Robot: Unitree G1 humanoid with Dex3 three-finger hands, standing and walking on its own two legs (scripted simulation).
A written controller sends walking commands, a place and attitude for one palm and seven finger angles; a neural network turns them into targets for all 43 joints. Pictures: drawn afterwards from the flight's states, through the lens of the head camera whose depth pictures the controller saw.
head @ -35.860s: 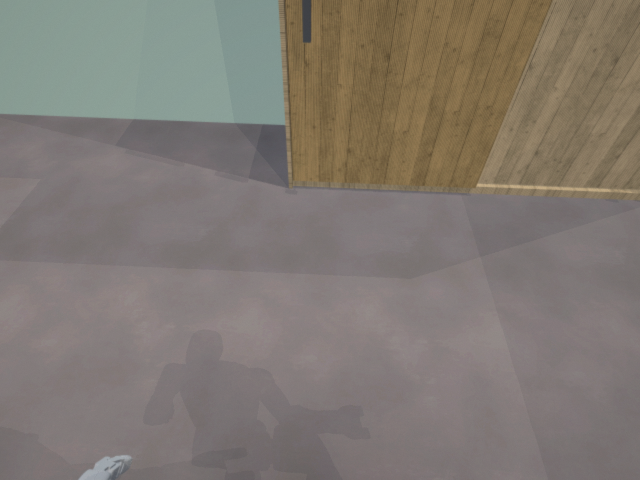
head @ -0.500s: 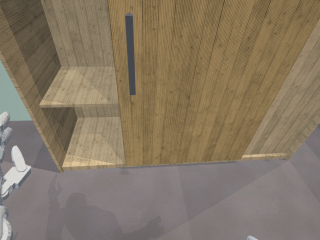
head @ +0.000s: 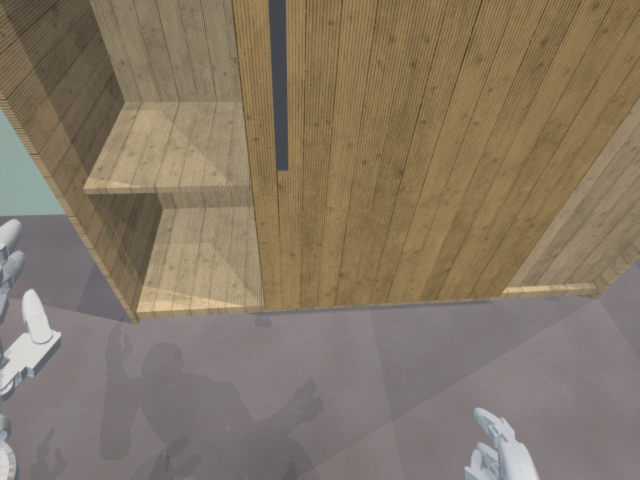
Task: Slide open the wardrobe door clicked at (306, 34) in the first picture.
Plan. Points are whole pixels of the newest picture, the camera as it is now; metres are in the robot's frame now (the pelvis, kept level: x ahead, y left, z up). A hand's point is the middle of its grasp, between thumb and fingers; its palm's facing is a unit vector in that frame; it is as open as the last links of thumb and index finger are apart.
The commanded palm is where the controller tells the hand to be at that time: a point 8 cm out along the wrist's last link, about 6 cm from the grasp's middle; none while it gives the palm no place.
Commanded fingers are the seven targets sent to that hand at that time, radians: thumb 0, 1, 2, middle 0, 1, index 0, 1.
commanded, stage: stop stepping back and stand still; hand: left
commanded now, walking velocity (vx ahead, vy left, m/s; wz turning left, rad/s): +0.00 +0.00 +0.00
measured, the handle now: (279, 88) +0.75 +0.15 +0.12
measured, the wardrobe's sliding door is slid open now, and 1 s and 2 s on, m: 0.44 0.44 0.44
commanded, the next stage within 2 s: let the arm hang, fingers relaxed in 0.16 s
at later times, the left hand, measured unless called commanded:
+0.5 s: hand out of the picture +0.11 +0.21 -0.13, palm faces -0.01 -0.96 -0.28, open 7.4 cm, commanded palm none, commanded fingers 0.00 0.90 0.90 -0.20 -0.30 -0.20 -0.30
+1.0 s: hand out of the picture -0.01 +0.22 -0.17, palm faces -0.03 -0.97 -0.24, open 7.3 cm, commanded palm none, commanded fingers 0.00 0.90 0.90 -0.20 -0.30 -0.20 -0.30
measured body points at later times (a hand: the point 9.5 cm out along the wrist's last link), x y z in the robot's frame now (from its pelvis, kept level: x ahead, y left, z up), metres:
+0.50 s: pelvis -0.01 +0.01 -0.01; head +0.00 +0.00 +0.44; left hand +0.11 +0.26 -0.11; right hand +0.12 -0.24 -0.13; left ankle +0.01 +0.10 -0.73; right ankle +0.00 -0.11 -0.73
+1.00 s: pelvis -0.02 +0.02 +0.01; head +0.01 +0.02 +0.46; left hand -0.01 +0.27 -0.15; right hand -0.02 -0.20 -0.15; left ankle +0.01 +0.10 -0.73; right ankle +0.00 -0.11 -0.73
